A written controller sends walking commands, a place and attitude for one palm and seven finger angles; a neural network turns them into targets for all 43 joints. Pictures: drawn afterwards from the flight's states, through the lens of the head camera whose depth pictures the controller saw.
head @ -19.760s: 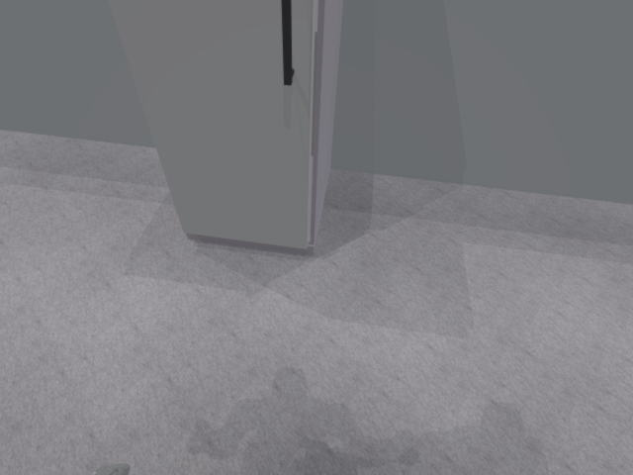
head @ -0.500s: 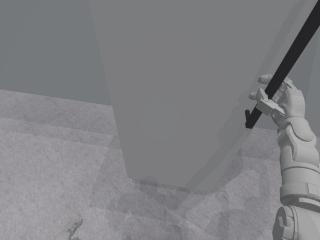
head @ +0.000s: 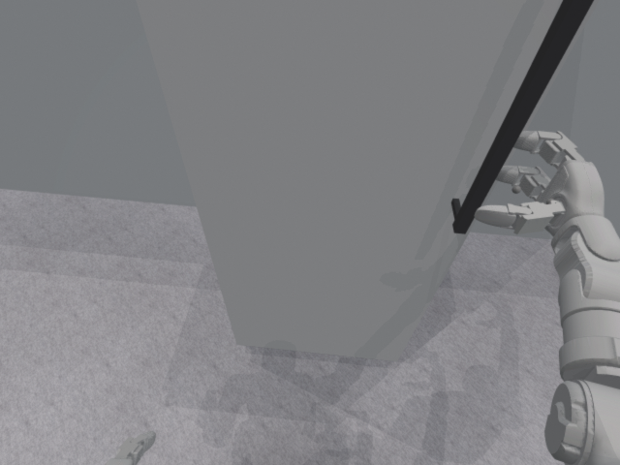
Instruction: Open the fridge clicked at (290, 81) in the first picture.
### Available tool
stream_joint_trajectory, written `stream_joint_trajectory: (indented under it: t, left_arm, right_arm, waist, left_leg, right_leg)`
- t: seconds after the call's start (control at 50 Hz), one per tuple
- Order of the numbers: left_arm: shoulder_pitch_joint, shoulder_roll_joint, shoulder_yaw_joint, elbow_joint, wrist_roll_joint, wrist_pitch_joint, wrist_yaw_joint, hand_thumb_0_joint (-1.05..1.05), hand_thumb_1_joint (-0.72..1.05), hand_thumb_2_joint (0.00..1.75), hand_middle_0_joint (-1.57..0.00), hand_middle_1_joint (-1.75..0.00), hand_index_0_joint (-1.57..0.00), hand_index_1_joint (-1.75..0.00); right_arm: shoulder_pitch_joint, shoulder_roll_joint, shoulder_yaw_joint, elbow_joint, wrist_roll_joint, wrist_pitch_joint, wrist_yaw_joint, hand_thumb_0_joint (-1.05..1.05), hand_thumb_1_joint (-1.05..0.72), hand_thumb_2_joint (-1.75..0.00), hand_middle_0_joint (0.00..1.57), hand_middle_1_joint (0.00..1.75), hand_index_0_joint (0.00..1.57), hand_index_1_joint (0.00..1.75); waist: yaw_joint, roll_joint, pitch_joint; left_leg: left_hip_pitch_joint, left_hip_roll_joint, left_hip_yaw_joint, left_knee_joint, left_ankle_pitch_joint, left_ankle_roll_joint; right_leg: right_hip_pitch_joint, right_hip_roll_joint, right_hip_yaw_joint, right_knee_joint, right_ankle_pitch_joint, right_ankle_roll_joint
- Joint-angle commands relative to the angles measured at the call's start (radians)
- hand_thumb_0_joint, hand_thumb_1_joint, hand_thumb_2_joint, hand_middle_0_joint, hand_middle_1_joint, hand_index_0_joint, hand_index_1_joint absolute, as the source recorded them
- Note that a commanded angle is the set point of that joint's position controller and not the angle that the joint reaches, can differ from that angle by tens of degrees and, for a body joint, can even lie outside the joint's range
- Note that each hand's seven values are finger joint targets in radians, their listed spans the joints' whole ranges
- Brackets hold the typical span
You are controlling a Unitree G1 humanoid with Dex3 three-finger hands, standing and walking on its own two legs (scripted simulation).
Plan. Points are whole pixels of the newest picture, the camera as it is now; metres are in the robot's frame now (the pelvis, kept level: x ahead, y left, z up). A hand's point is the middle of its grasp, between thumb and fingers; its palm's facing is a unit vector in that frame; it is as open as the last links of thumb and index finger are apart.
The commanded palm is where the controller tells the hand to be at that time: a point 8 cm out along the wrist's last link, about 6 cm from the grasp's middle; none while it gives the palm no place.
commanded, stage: move the hooked fingers beside the handle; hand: right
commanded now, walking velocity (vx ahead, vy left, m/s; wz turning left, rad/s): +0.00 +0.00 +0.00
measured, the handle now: (518, 95) +0.50 -0.19 +0.25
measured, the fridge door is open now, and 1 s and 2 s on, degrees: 0 0 0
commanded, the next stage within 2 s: feel for the door with the fingertips in 1.78 s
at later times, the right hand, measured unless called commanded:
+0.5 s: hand (533, 190) +0.43 -0.23 +0.16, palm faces +0.03 +1.00 +0.01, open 13.9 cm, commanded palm +0.41 -0.28 +0.16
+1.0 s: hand (545, 187) +0.45 -0.25 +0.15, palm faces +0.03 +1.00 +0.00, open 13.9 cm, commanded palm +0.42 -0.30 +0.15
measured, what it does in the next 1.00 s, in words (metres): stands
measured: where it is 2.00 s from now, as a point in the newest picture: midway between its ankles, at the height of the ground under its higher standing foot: outside the picture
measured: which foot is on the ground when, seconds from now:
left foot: down 0.00-1.00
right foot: down 0.00-1.00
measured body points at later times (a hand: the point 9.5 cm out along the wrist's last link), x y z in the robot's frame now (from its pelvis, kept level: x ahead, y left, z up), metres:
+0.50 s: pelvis -0.01 +0.00 +0.00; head +0.02 +0.00 +0.44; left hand +0.05 +0.26 -0.12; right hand +0.43 -0.29 +0.16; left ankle +0.01 +0.12 -0.73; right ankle -0.04 -0.10 -0.73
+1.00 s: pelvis +0.00 -0.01 -0.01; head +0.04 -0.01 +0.44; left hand +0.06 +0.26 -0.11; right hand +0.44 -0.31 +0.16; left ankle +0.01 +0.12 -0.73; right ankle -0.04 -0.10 -0.73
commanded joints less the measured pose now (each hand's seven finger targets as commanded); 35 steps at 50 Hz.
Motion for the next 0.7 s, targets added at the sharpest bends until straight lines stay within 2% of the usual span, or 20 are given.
stream_joint_trajectory:
  t: [0.0,0.02,0.08,0.12,0.16,0.18,0.22,0.24,0.28,0.34,0.38,0.42,0.44,0.48,0.5,0.56,0.6,0.62,0.66,0.68]
  left_arm:
    - [0.007,0.150,0.052,-0.106,0.001,-0.051,0.008,0.00,0.90,0.90,-0.20,-0.30,-0.20,-0.30]
    - [0.017,0.155,0.053,-0.104,0.002,-0.049,0.006,0.00,0.90,0.90,-0.20,-0.30,-0.20,-0.30]
    - [0.019,0.154,0.052,-0.109,0.004,-0.055,0.001,0.00,0.90,0.90,-0.20,-0.30,-0.20,-0.30]
    - [0.031,0.162,0.058,-0.112,0.006,-0.054,0.000,0.00,0.90,0.90,-0.20,-0.30,-0.20,-0.30]
    - [0.028,0.157,0.054,-0.119,0.005,-0.057,-0.002,0.00,0.90,0.90,-0.20,-0.30,-0.20,-0.30]
    - [0.027,0.157,0.052,-0.119,0.004,-0.058,-0.003,0.00,0.90,0.90,-0.20,-0.30,-0.20,-0.30]
    - [0.037,0.162,0.056,-0.118,0.003,-0.057,-0.002,0.00,0.90,0.90,-0.20,-0.30,-0.20,-0.30]
    - [0.038,0.165,0.055,-0.116,0.001,-0.058,0.000,0.00,0.90,0.90,-0.20,-0.30,-0.20,-0.30]
    - [0.040,0.165,0.051,-0.114,0.000,-0.061,0.002,0.00,0.90,0.90,-0.20,-0.30,-0.20,-0.30]
    - [0.050,0.169,0.054,-0.115,0.002,-0.065,0.002,0.00,0.90,0.90,-0.20,-0.30,-0.20,-0.30]
    - [0.048,0.165,0.053,-0.118,0.001,-0.068,0.001,0.00,0.90,0.90,-0.20,-0.30,-0.20,-0.30]
    - [0.062,0.175,0.054,-0.112,0.000,-0.065,0.002,0.00,0.90,0.90,-0.20,-0.30,-0.20,-0.30]
    - [0.063,0.179,0.052,-0.108,-0.001,-0.064,0.003,0.00,0.90,0.90,-0.20,-0.30,-0.20,-0.30]
    - [0.067,0.180,0.052,-0.105,-0.001,-0.064,0.006,0.00,0.90,0.90,-0.20,-0.30,-0.20,-0.30]
    - [0.068,0.178,0.051,-0.109,0.000,-0.065,0.006,0.00,0.90,0.90,-0.20,-0.30,-0.20,-0.30]
    - [0.078,0.175,0.053,-0.108,0.003,-0.069,0.006,0.00,0.90,0.90,-0.20,-0.30,-0.20,-0.30]
    - [0.086,0.182,0.052,-0.103,0.002,-0.066,0.009,0.00,0.90,0.90,-0.20,-0.30,-0.20,-0.30]
    - [0.091,0.181,0.052,-0.100,0.003,-0.064,0.009,0.00,0.90,0.90,-0.20,-0.30,-0.20,-0.30]
    - [0.088,0.178,0.054,-0.106,0.005,-0.065,0.004,0.00,0.90,0.90,-0.20,-0.30,-0.20,-0.30]
    - [0.089,0.177,0.055,-0.108,0.004,-0.065,0.003,0.00,0.90,0.90,-0.20,-0.30,-0.20,-0.30]
  right_arm:
    - [-0.506,-0.239,-0.047,-0.143,0.016,-0.067,0.023,0.00,0.50,-0.30,0.30,1.20,0.30,1.20]
    - [-0.496,-0.256,-0.056,-0.125,0.012,-0.071,0.019,0.00,0.50,-0.30,0.30,1.20,0.30,1.20]
    - [-0.533,-0.267,-0.057,-0.112,0.005,-0.098,0.018,0.00,0.50,-0.30,0.30,1.20,0.30,1.20]
    - [-0.515,-0.328,-0.103,-0.117,0.004,-0.125,0.019,0.00,0.50,-0.30,0.30,1.20,0.30,1.20]
    - [-0.521,-0.331,-0.102,-0.125,0.002,-0.142,0.030,0.00,0.50,-0.30,0.30,1.20,0.30,1.20]
    - [-0.533,-0.317,-0.086,-0.123,0.000,-0.146,0.035,0.00,0.50,-0.30,0.30,1.20,0.30,1.20]
    - [-0.520,-0.330,-0.094,-0.087,0.005,-0.147,0.042,0.00,0.50,-0.30,0.30,1.20,0.30,1.20]
    - [-0.523,-0.360,-0.119,-0.074,0.005,-0.146,0.046,0.00,0.50,-0.30,0.30,1.20,0.30,1.20]
    - [-0.560,-0.345,-0.093,-0.059,0.002,-0.144,0.056,0.00,0.50,-0.30,0.30,1.20,0.30,1.20]
    - [-0.567,-0.378,-0.113,-0.077,0.003,-0.159,0.062,0.00,0.50,-0.30,0.30,1.20,0.30,1.20]
    - [-0.548,-0.348,-0.092,-0.074,0.007,-0.162,0.073,0.00,0.50,-0.30,0.30,1.20,0.30,1.20]
    - [-0.513,-0.364,-0.108,-0.013,0.019,-0.153,0.082,0.00,0.50,-0.30,0.30,1.20,0.30,1.20]
    - [-0.522,-0.403,-0.137,0.010,0.018,-0.150,0.086,0.00,0.50,-0.30,0.30,1.20,0.30,1.20]
    - [-0.590,-0.399,-0.110,0.017,0.005,-0.150,0.097,0.00,0.50,-0.30,0.30,1.20,0.30,1.20]
    - [-0.595,-0.402,-0.105,0.006,-0.001,-0.156,0.101,0.00,0.50,-0.30,0.30,1.20,0.30,1.20]
    - [-0.637,-0.383,-0.087,-0.040,0.006,-0.178,0.105,0.00,0.50,-0.30,0.30,1.20,0.30,1.20]
    - [-0.599,-0.426,-0.132,0.020,0.017,-0.175,0.111,0.00,0.50,-0.30,0.30,1.20,0.30,1.20]
    - [-0.622,-0.407,-0.106,0.012,0.018,-0.179,0.116,0.00,0.50,-0.30,0.30,1.20,0.30,1.20]
    - [-0.601,-0.394,-0.100,-0.017,0.011,-0.177,0.118,0.00,0.50,-0.30,0.30,1.20,0.30,1.20]
    - [-0.584,-0.394,-0.104,-0.020,0.009,-0.174,0.117,0.00,0.50,-0.30,0.30,1.20,0.30,1.20]
  waist:
    - [0.029,-0.015,-0.285]
    - [0.030,0.020,-0.280]
    - [0.032,0.003,-0.291]
    - [0.020,0.031,-0.330]
    - [0.014,-0.027,-0.342]
    - [0.020,-0.032,-0.336]
    - [0.028,0.012,-0.313]
    - [0.022,0.002,-0.303]
    - [0.034,-0.022,-0.286]
    - [0.031,-0.033,-0.333]
    - [0.032,-0.048,-0.334]
    - [0.039,0.026,-0.292]
    - [0.035,0.027,-0.275]
    - [0.054,-0.006,-0.268]
    - [0.046,-0.057,-0.288]
    - [0.056,-0.072,-0.353]
    - [0.051,-0.012,-0.343]
    - [0.058,-0.020,-0.338]
    - [0.045,-0.074,-0.371]
    - [0.041,-0.072,-0.370]
  left_leg:
    - [0.160,-0.009,-0.037,-0.005,0.300,0.034]
    - [0.163,-0.009,-0.034,-0.006,0.287,0.032]
    - [0.156,-0.009,-0.041,0.000,0.275,0.032]
    - [0.186,-0.010,-0.046,0.011,0.289,0.031]
    - [0.192,-0.009,-0.051,0.016,0.302,0.033]
    - [0.181,-0.011,-0.050,0.016,0.295,0.034]
    - [0.169,-0.012,-0.048,0.010,0.277,0.029]
    - [0.166,-0.012,-0.049,0.011,0.265,0.030]
    - [0.139,-0.012,-0.048,0.008,0.233,0.031]
    - [0.153,-0.012,-0.052,0.012,0.242,0.031]
    - [0.146,-0.015,-0.048,0.014,0.245,0.032]
    - [0.136,-0.015,-0.046,0.009,0.231,0.027]
    - [0.135,-0.013,-0.051,0.008,0.219,0.025]
    - [0.104,-0.011,-0.050,0.009,0.195,0.025]
    - [0.099,-0.011,-0.053,0.012,0.191,0.029]
    - [0.098,-0.017,-0.047,0.023,0.232,0.030]
    - [0.110,-0.019,-0.048,0.025,0.236,0.026]
    - [0.108,-0.017,-0.043,0.026,0.246,0.027]
    - [0.106,-0.018,-0.043,0.035,0.271,0.029]
    - [0.099,-0.019,-0.038,0.036,0.276,0.031]
  right_leg:
    - [0.032,0.000,0.039,-0.050,0.312,-0.006]
    - [0.017,-0.002,0.040,-0.048,0.302,-0.009]
    - [0.008,-0.001,0.039,-0.044,0.285,-0.010]
    - [0.000,-0.006,0.039,-0.039,0.300,-0.011]
    - [0.004,-0.003,0.036,-0.038,0.309,-0.008]
    - [0.006,-0.003,0.039,-0.038,0.304,-0.008]
    - [-0.011,-0.008,0.035,-0.037,0.283,-0.013]
    - [-0.026,-0.007,0.038,-0.041,0.269,-0.011]
    - [-0.029,-0.006,0.042,-0.043,0.240,-0.009]
    - [-0.018,-0.006,0.043,-0.035,0.254,-0.010]
    - [-0.010,-0.006,0.042,-0.034,0.260,-0.007]
    - [-0.044,-0.012,0.039,-0.031,0.237,-0.014]
    - [-0.071,-0.010,0.040,-0.034,0.213,-0.014]
    - [-0.072,-0.008,0.044,-0.032,0.194,-0.013]
    - [-0.057,-0.005,0.046,-0.028,0.202,-0.010]
    - [-0.006,-0.007,0.055,-0.012,0.263,-0.006]
    - [-0.037,-0.009,0.054,-0.009,0.254,-0.008]
    - [-0.034,-0.011,0.052,-0.009,0.268,-0.008]
    - [-0.004,-0.008,0.054,-0.006,0.311,-0.003]
    - [0.006,-0.011,0.059,-0.004,0.333,0.001]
